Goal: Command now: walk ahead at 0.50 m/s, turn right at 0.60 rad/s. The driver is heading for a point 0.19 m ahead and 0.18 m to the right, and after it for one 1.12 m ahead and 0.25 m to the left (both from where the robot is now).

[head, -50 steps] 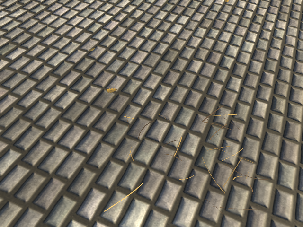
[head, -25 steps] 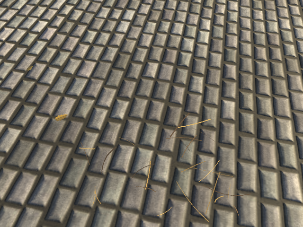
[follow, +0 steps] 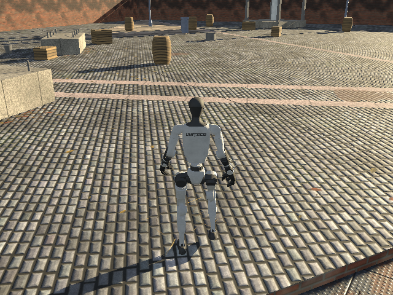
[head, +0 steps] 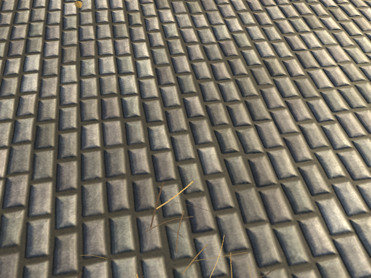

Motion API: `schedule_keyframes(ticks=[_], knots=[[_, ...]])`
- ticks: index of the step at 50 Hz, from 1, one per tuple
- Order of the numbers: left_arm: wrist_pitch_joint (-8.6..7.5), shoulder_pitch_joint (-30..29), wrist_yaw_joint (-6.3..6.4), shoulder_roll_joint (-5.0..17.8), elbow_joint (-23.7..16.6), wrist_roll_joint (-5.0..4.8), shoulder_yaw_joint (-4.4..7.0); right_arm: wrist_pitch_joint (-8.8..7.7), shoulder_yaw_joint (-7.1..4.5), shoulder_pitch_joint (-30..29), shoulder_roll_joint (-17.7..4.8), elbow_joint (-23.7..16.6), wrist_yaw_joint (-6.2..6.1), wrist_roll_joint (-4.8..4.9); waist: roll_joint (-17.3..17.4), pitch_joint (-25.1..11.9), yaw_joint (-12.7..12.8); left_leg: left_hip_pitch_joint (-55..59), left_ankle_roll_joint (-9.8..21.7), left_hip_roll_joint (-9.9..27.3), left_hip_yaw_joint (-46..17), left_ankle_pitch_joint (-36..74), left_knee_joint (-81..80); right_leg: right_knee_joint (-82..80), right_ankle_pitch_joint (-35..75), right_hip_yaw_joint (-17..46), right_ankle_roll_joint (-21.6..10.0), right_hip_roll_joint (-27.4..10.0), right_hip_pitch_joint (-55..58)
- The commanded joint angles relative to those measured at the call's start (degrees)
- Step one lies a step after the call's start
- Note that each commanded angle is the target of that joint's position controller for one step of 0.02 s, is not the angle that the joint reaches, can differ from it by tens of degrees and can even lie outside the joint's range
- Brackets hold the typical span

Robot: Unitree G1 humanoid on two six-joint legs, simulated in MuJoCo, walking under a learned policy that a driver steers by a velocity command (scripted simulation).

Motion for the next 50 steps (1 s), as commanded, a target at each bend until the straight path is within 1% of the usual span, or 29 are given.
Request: schedule_keyframes(ticks=[1, 4, 8, 10, 11, 12, 13, 14, 15, 17, 18, 20, 23, 28, 33, 34, 36, 37, 38, 39, 40, 41, 42, 43, 44, 45, 46, 47, 50], knots=[[-0.41, -1.54, -0.64, 0.81, -3.91, 0.17, -0.39, -0.93, -2.15, -5.14, -9.28, -3.60, -0.36, 0.23, 6.67, -0.65, 1.85, 2.68, 10.70, 16.16, -9.16, 9.95, -11.90, -8.29, 7.38, 1.98, 0.19, -2.89, -1.29], [-0.76, -6.42, -1.67, 0.88, -4.63, -0.11, -0.57, -0.30, -2.51, -4.30, -10.84, -2.65, -0.42, 0.93, 6.70, 0.55, 0.02, 4.26, 8.63, 15.16, -3.63, 10.05, -11.69, -18.50, 12.77, -1.02, -0.58, -1.68, 2.20], [-0.59, -10.41, -2.68, 1.92, -6.42, -0.33, -0.15, 0.75, -3.31, -1.92, -13.32, -1.24, -0.11, 2.17, 7.32, 2.46, -0.91, 10.14, 6.74, 17.09, -0.57, 14.06, -8.99, -25.99, 7.52, -4.52, -3.33, 0.24, 4.69], [-0.46, -5.86, -2.70, 4.02, -5.73, 0.25, 1.28, 1.44, -3.72, -2.50, -14.73, -1.05, -0.24, 2.86, 8.06, -0.58, 2.73, 11.82, 5.18, 16.11, 3.06, 34.14, 1.16, -29.81, 3.73, -8.44, -5.88, 4.57, 13.45], [-0.38, 2.82, -2.43, 6.40, -3.13, 0.23, 2.88, 1.81, -3.38, -2.36, -13.87, -0.99, -0.37, 3.01, 6.71, -4.98, 7.25, 9.06, 3.73, 13.73, 5.85, 40.95, 12.89, -33.59, 6.73, -10.36, -7.78, 8.13, 25.73], [-0.22, 13.32, -1.48, 9.86, -0.66, 0.07, 4.57, 1.60, -2.06, -0.65, -10.63, -1.28, -0.44, 1.67, 1.99, -10.32, 11.55, -4.94, 1.32, 11.80, 6.10, 28.94, 29.23, -34.11, 8.29, -1.39, -10.78, 4.13, 44.52], [-0.94, 12.65, -1.01, 17.13, -1.06, -0.13, 4.96, 0.15, 0.96, 3.62, -2.72, -4.72, 0.45, -0.70, -15.36, -14.53, 5.40, -29.80, -1.99, 2.03, 2.10, -19.63, 50.52, -40.31, 1.95, 31.42, -20.82, -12.91, 60.61], [-1.72, 16.16, -1.31, 12.28, -1.71, 0.21, 3.43, -1.65, 0.25, -0.45, -7.40, -3.88, 1.16, 2.07, -8.89, -22.06, 10.12, -35.40, -1.17, 1.31, -9.43, -20.71, 58.30, -48.44, -4.01, 42.98, -23.02, -17.14, 62.10], [-2.45, 13.99, -1.61, 9.66, -0.71, 0.80, 2.48, -2.11, -0.55, -5.52, -10.16, -5.02, 1.40, 4.21, -5.58, -14.19, 10.46, -39.75, 0.05, 3.77, -9.27, -15.80, 59.08, -47.84, 1.10, 33.61, -19.98, -15.80, 57.23], [-2.90, 6.18, -1.50, 5.62, -0.78, 0.82, 0.95, -1.66, -0.21, -7.15, -9.15, -4.30, 0.86, 2.07, -1.21, -7.15, 6.15, -33.87, 0.59, 8.31, -9.41, -7.51, 51.27, -47.68, 11.51, 19.78, -16.11, -11.61, 41.35], [-3.30, 3.73, -1.44, 4.09, -0.96, 1.42, 0.33, -0.77, -0.47, -5.26, -9.17, -3.62, 0.99, 1.99, -1.82, -5.75, 3.83, -29.75, 0.50, 9.49, -10.29, -4.95, 49.04, -49.45, 14.40, 15.75, -15.21, -10.01, 35.91], [-4.42, 2.41, -1.27, 4.07, -0.06, 1.65, 0.33, 0.98, -0.30, -2.91, -7.49, -2.51, 1.11, 2.35, -1.58, -4.53, 1.80, -27.03, -0.14, 9.40, -10.40, -1.82, 46.49, -53.10, 16.37, 11.27, -14.91, -9.43, 31.56], [-5.58, 3.91, -0.59, 4.78, 2.13, 2.25, 0.67, 2.15, 0.01, -5.94, -5.70, -3.07, 0.73, 2.10, 0.40, -1.05, 2.34, -30.71, -1.51, 7.94, -12.60, 5.19, 40.10, -55.95, 20.67, 4.05, -13.75, -8.94, 30.93], [-5.76, 4.85, 0.41, 5.19, 4.52, 1.93, 0.67, 1.61, 0.62, -12.34, -3.68, -4.53, 1.96, 1.89, 0.05, 1.63, 4.76, -29.15, -1.02, 5.09, -9.99, 20.43, 22.75, -57.52, 21.60, -5.64, -9.84, -6.96, 33.51], [-4.37, 9.01, 0.82, 6.35, 7.71, 1.05, 1.35, 1.44, 1.39, -18.80, -2.42, -8.16, 3.88, 1.88, 0.47, 4.70, 7.70, -32.48, 1.52, 3.89, -6.50, 16.29, 14.15, -54.23, 27.70, -8.56, -8.89, -10.20, 43.97], [-3.85, 8.92, 0.98, 6.77, 7.93, 0.83, 1.50, 1.40, 1.29, -19.16, -2.71, -8.92, 4.30, 1.87, 0.05, 4.56, 7.40, -32.29, 2.33, 3.23, -5.34, 13.21, 13.40, -52.39, 32.33, -9.12, -8.48, -10.76, 45.86], [-2.92, 7.53, 1.64, 8.51, 7.63, 0.58, 1.93, 1.56, 0.55, -17.15, -4.39, -9.74, 4.80, 1.78, -2.50, 1.68, 5.30, -26.61, 4.47, -0.01, -1.65, 6.56, 13.19, -45.81, 51.60, -10.89, -6.95, -10.79, 47.83], [-2.44, 7.06, 2.05, 9.42, 7.45, 0.53, 2.12, 1.79, -0.18, -13.77, -5.83, -9.44, 4.75, 1.80, -4.03, -0.95, 3.26, -21.54, 5.74, -2.21, -0.03, 3.36, 13.67, -40.27, 61.21, -11.57, -6.13, -10.54, 48.24], [-2.02, 6.13, 2.34, 10.04, 7.34, 0.47, 2.16, 1.93, -1.44, -6.54, -8.25, -8.11, 4.43, 1.91, -3.98, -4.75, -0.94, -11.77, 7.48, -4.35, 0.50, 3.38, 12.00, -30.57, 64.89, -12.49, -4.98, -9.41, 45.91], [-2.25, 5.40, 2.65, 9.62, 6.89, 0.40, 1.80, 2.14, -3.15, 2.52, -11.86, -6.38, 3.53, 1.89, -1.57, -9.43, -6.01, 4.49, 10.08, -3.57, -3.89, 8.01, 8.83, -16.30, 56.12, -13.32, -2.81, -7.07, 36.31], [-3.48, 10.81, 1.96, 2.49, 4.54, 2.38, -0.35, 2.26, -4.48, 6.78, -17.96, -5.82, 2.39, 1.72, 12.92, -16.19, -2.46, 27.43, 18.91, 11.41, -29.66, 10.62, 9.60, 6.29, 9.39, -11.84, 0.98, 1.38, 12.19], [-5.87, 10.36, 0.79, 2.07, 3.36, 1.73, -1.59, 1.71, -3.76, 7.56, -16.90, -6.87, 2.64, 1.97, 14.11, -25.82, -2.49, 38.01, 26.88, 19.30, -56.07, 2.32, -0.56, 18.26, -18.42, 1.26, 1.71, 9.55, -1.12], [-7.34, 3.55, -0.17, 6.00, 2.10, -0.68, -0.48, 1.77, -2.93, 7.16, -13.30, -6.75, 2.40, 1.58, 8.86, -20.64, -5.14, 35.44, 22.74, 17.30, -48.66, -0.93, -3.08, 19.14, -14.06, 5.58, 0.39, 5.44, -7.04], [-8.01, 0.46, -0.30, 5.87, 0.91, -0.98, -0.87, 1.65, -2.38, 3.57, -11.16, -7.10, 2.19, 2.01, 5.48, -12.85, -3.57, 26.47, 20.22, 15.07, -40.82, 0.41, -3.68, 14.32, -9.12, 4.50, -0.52, 2.85, -8.04], [-8.10, -0.43, 0.15, 5.48, 1.07, 0.40, -0.82, 1.71, -1.80, -0.69, -9.59, -8.01, 2.08, 2.16, 1.33, -7.54, -0.54, 16.34, 18.34, 12.73, -35.10, 5.33, -4.37, 8.64, -6.21, 3.62, -0.38, 0.57, -5.19], [-7.54, 0.07, 0.50, 6.25, 1.17, 1.49, -0.24, 1.71, -1.20, -3.56, -7.88, -9.02, 1.89, 1.68, 1.78, -4.86, 1.74, 8.67, 17.65, 10.90, -31.10, 10.73, -5.73, 4.75, -4.45, 3.37, 0.15, -0.91, -0.83], [-6.70, 1.25, 0.51, 6.22, 1.13, 1.70, -0.04, 1.75, -0.98, -4.90, -7.47, -9.84, 1.70, 1.12, 3.49, -3.93, 3.38, 3.80, 17.63, 9.68, -29.41, 13.07, -7.12, 3.00, -3.56, 3.21, 0.72, -1.46, 2.34], [-5.98, 2.27, 0.64, 5.61, 1.16, 1.92, -0.14, 1.65, -1.11, -5.49, -7.74, -9.97, 1.50, 1.14, 4.33, -3.48, 4.20, 0.93, 17.86, 8.94, -27.99, 15.45, -7.98, 0.55, -3.18, 2.58, 1.54, -1.72, 3.51], [-4.93, -0.48, 1.01, 3.17, 0.38, 2.37, -1.14, 1.55, -1.72, -4.60, -9.98, -9.40, 0.48, 1.41, 4.79, -2.02, 3.98, -5.65, 16.68, 6.35, -22.18, 19.92, -8.49, -9.91, 3.05, 0.40, 3.85, -0.85, 5.38]])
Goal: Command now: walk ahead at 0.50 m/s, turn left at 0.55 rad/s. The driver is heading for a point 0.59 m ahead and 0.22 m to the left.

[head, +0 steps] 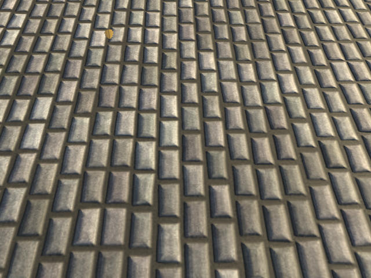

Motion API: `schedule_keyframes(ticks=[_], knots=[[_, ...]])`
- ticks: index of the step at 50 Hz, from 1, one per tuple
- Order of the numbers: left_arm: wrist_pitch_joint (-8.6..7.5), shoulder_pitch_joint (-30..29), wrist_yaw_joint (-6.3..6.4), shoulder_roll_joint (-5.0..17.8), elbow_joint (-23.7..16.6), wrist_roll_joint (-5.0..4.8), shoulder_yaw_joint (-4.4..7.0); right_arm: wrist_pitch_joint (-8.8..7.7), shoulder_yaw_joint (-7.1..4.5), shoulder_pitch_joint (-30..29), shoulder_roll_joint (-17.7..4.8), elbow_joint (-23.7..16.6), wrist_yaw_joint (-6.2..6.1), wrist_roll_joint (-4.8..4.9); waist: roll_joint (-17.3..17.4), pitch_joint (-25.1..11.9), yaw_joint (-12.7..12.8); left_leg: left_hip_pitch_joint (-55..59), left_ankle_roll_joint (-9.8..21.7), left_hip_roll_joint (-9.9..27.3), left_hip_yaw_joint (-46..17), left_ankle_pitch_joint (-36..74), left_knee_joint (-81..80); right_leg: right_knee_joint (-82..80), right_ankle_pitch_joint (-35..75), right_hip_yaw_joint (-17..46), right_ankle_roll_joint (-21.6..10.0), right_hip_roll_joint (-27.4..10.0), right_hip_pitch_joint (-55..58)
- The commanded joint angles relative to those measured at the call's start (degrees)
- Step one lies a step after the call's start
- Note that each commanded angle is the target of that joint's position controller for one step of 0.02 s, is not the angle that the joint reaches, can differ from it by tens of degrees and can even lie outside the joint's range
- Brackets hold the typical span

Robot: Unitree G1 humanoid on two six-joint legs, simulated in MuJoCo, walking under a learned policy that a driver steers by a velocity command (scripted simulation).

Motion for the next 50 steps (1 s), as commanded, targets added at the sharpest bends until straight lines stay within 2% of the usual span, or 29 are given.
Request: schedule_keyframes(ticks=[1, 3, 7, 9, 11, 12, 13, 14, 15, 16, 17, 20, 24, 26, 29, 33, 35, 36, 37, 38, 39, 40, 41, 42, 43, 44, 45, 47, 50], knots=[[0.21, -0.30, 0.35, 3.09, -3.35, 0.50, 0.59, -0.90, -2.42, -3.30, -9.35, -4.63, -1.26, 0.39, 3.75, -3.29, 1.93, -2.97, 9.98, 12.10, -10.63, 15.51, -8.96, -10.65, 9.35, -2.31, 1.99, 0.97, 2.90], [-0.09, -4.78, -0.02, 2.21, -3.99, 0.12, 0.09, -0.38, -2.52, -1.64, -9.52, -4.12, -1.62, 0.82, 5.26, -3.41, -0.36, -3.56, 7.97, 10.25, -9.44, 11.03, -7.65, -20.45, 17.67, -2.70, 2.29, 3.14, 6.10], [-0.99, -9.22, -1.11, 4.58, -5.11, -1.22, 0.83, 0.50, -2.53, 2.10, -9.43, -3.19, -1.78, 1.20, 6.80, -3.98, -2.42, 1.64, 6.53, 12.49, -15.77, 2.95, -3.42, -30.08, 19.60, -0.93, 1.72, 5.57, 8.94], [-1.52, -7.83, -1.49, 6.17, -5.05, -1.46, 1.73, 0.68, -2.56, 2.02, -9.24, -3.35, -1.86, 0.95, 8.10, -3.98, -1.04, 4.28, 5.37, 13.92, -19.83, 0.89, 0.04, -32.27, 15.50, -0.15, 0.07, 5.77, 11.36], [-2.07, -0.43, -1.27, 7.70, -3.31, -1.11, 2.99, 0.63, -1.96, 0.80, -7.06, -4.21, -1.80, 0.60, 8.58, -6.28, 3.30, 2.85, 2.74, 11.34, -19.54, 2.66, 7.12, -35.34, 14.04, -0.92, -2.87, 5.13, 22.17], [-2.37, 7.22, -0.79, 10.57, -2.79, 0.00, 3.92, 0.26, -0.70, 0.55, -3.54, -5.27, -1.54, 0.12, 3.85, -12.56, 6.83, -2.45, 0.40, 8.07, -15.22, -0.96, 20.99, -34.90, 10.93, 6.70, -6.58, -3.25, 34.78], [-1.74, 13.19, -0.70, 15.84, -1.17, 1.17, 5.12, -0.36, 0.49, 8.16, 0.17, -6.96, -1.57, 1.10, -14.15, -19.90, 4.32, -21.24, -3.72, -0.03, -6.70, -21.68, 40.66, -39.53, 0.69, 32.12, -16.21, -16.94, 53.46], [-1.36, 14.13, -1.04, 12.35, -0.72, -0.34, 4.65, -0.49, -0.14, 8.73, -5.00, -6.24, -1.66, 1.92, -15.57, -18.61, 5.26, -30.91, -4.71, 4.11, -6.60, -23.80, 50.63, -43.30, -14.32, 43.60, -18.04, -19.91, 54.05], [-1.03, 11.76, -0.74, 8.22, -1.60, -0.62, 3.52, -0.13, -1.23, 3.17, -8.86, -6.45, -1.72, 1.63, -8.83, -11.45, 7.12, -33.14, -5.09, 6.44, -6.49, -18.15, 54.09, -44.27, -15.96, 35.15, -15.46, -16.99, 48.21], [-0.54, 9.22, -0.54, 6.82, -1.72, -0.26, 2.91, 0.26, -1.43, -0.89, -8.96, -7.33, -1.78, 0.81, -4.80, -7.14, 6.78, -32.01, -5.31, 8.22, -4.59, -13.72, 53.75, -44.30, -8.87, 26.43, -13.39, -14.25, 41.69], [-0.22, 7.23, -0.47, 5.58, -1.41, -0.02, 2.41, 0.32, -1.55, -3.08, -8.28, -8.23, -1.59, 0.24, -3.85, -3.93, 5.81, -30.66, -5.40, 9.59, -4.46, -10.74, 51.34, -45.32, -1.92, 20.38, -12.68, -11.77, 36.16], [-0.52, 5.58, -0.33, 4.01, -0.09, -0.13, 1.89, 1.15, -1.44, -2.25, -5.36, -8.54, -0.78, 1.12, -6.39, -1.75, 3.22, -25.92, -5.61, 11.93, -3.00, -7.92, 46.68, -49.02, 7.26, 9.51, -11.92, -8.53, 29.48], [-0.77, 6.41, -0.19, 6.91, 2.46, -0.11, 2.90, 1.84, -0.79, -5.67, -3.50, -9.59, -0.61, 0.57, -3.72, -0.84, 3.19, -28.41, -6.99, 12.95, -2.47, -2.47, 38.66, -51.46, 15.79, 2.27, -13.36, -10.00, 30.38], [-0.45, 6.26, -0.04, 7.72, 3.33, -0.19, 3.11, 1.70, -0.58, -7.74, -3.20, -9.67, -0.12, 0.66, -3.27, -0.73, 3.72, -27.90, -7.04, 13.06, -1.56, 3.03, 32.84, -51.55, 18.35, -1.98, -12.63, -9.44, 31.65], [0.11, 7.40, 0.18, 8.90, 4.75, -0.60, 3.31, 1.16, -0.09, -13.12, -2.24, -10.63, 0.91, 0.72, -2.82, 0.79, 5.72, -25.32, -6.24, 12.37, 1.27, 9.55, 23.29, -51.40, 19.77, -7.40, -11.12, -8.64, 32.83], [1.12, 9.66, 0.04, 10.85, 6.63, -1.69, 3.91, 1.05, -0.08, -17.79, -2.44, -12.56, 2.18, 1.05, -2.93, 2.90, 6.73, -23.24, -3.89, 11.21, 4.62, 6.62, 15.84, -49.85, 23.86, -10.94, -9.78, -10.39, 37.73], [1.74, 9.23, 0.18, 12.41, 6.88, -2.26, 4.40, 1.23, -0.91, -16.42, -4.04, -12.92, 2.47, 0.68, -4.22, 1.36, 4.77, -18.16, -1.58, 8.40, 7.52, 0.94, 13.91, -44.33, 40.58, -13.39, -8.70, -10.66, 40.02], [2.09, 9.05, 0.40, 13.42, 6.89, -2.58, 4.72, 1.46, -1.70, -13.25, -5.41, -12.42, 2.37, 0.46, -5.25, -1.00, 2.59, -13.08, -0.21, 6.13, 9.25, -1.89, 13.44, -38.66, 51.06, -14.61, -8.12, -10.42, 40.59], [2.52, 8.26, 0.62, 13.70, 6.77, -2.87, 4.76, 1.65, -3.07, -5.52, -7.49, -10.49, 2.11, 0.50, -4.60, -4.97, -2.08, -2.93, 1.71, 3.48, 10.52, -0.29, 10.11, -28.51, 56.72, -16.40, -6.98, -9.08, 38.72], [2.42, 8.77, 0.90, 12.03, 6.37, -2.41, 4.08, 2.04, -4.99, 4.72, -10.99, -7.73, 1.21, 0.71, -2.33, -10.03, -6.85, 13.82, 4.05, 3.13, 7.47, 2.78, 8.25, -14.32, 49.98, -17.25, -4.89, -6.99, 28.96], [1.81, 11.06, 0.53, 4.36, 4.07, 0.71, 1.75, 2.30, -5.92, 7.77, -16.74, -6.76, -0.04, 1.20, 12.42, -13.31, -3.78, 31.00, 9.95, 17.29, -16.03, 4.32, 7.35, 6.08, 1.65, -16.69, -1.84, -0.27, 6.91], [-0.38, 11.19, -0.14, 4.46, 1.26, -0.31, 0.71, 1.05, -5.33, 7.38, -17.90, -9.25, 0.53, 0.85, 15.68, -24.71, -2.67, 40.40, 19.96, 26.65, -46.13, -8.97, -3.22, 19.15, -17.93, -2.96, -0.64, 7.91, -6.36], [-1.58, 4.55, -0.70, 9.45, 0.36, -2.73, 2.01, 0.35, -3.97, 5.80, -12.95, -8.83, 0.87, 0.18, 8.00, -19.52, -5.15, 36.83, 16.19, 25.70, -39.10, -3.96, -5.69, 20.38, -12.57, 0.89, -0.98, 4.44, -11.67], [-2.09, 3.26, -0.77, 9.09, 0.12, -3.07, 1.66, -0.10, -3.15, 2.83, -10.64, -8.44, 0.74, -0.03, 6.65, -12.50, -3.29, 28.30, 13.98, 23.73, -29.02, 6.84, -4.64, 16.59, -7.88, -0.39, -1.56, 2.19, -10.88], [-1.90, 3.73, -0.16, 8.53, 1.46, -1.64, 1.63, -0.25, -2.48, -1.46, -8.78, -8.78, 0.60, 0.00, 1.93, -8.81, -0.39, 19.43, 11.51, 21.15, -21.29, 18.51, -3.37, 12.36, -4.67, -0.84, -1.09, -0.46, -6.92], [-1.24, 4.35, 0.11, 9.19, 1.98, -0.52, 2.07, -0.27, -1.92, -4.22, -7.09, -9.14, 0.43, -0.22, 2.45, -7.14, 1.45, 12.93, 10.43, 19.35, -16.31, 27.23, -3.38, 8.92, -3.67, -0.96, -0.55, -1.69, -2.76], [-0.29, 5.37, 0.05, 9.12, 2.43, -0.44, 2.18, -0.22, -1.58, -5.56, -6.67, -9.23, 0.19, -0.72, 3.23, -6.79, 2.88, 8.36, 9.96, 18.36, -13.75, 31.64, -4.36, 7.83, -3.01, -1.13, -0.21, -1.96, 0.95], [1.14, 6.90, 0.24, 6.75, 3.17, -0.28, 1.61, -0.66, -1.71, -5.74, -7.65, -7.84, -0.27, -0.96, 3.21, -7.17, 4.03, 3.96, 10.33, 17.66, -9.75, 39.93, -5.34, 3.78, -0.91, -2.44, 1.11, -1.10, 3.97], [1.80, 4.11, 0.43, 4.23, 2.76, 0.11, 0.66, -0.36, -1.64, -5.29, -8.11, -5.83, -1.27, -0.70, 4.28, -7.03, 3.48, 2.56, 8.58, 15.19, -4.35, 41.82, -5.37, -6.95, 7.31, -3.22, 1.81, 0.21, 4.94]])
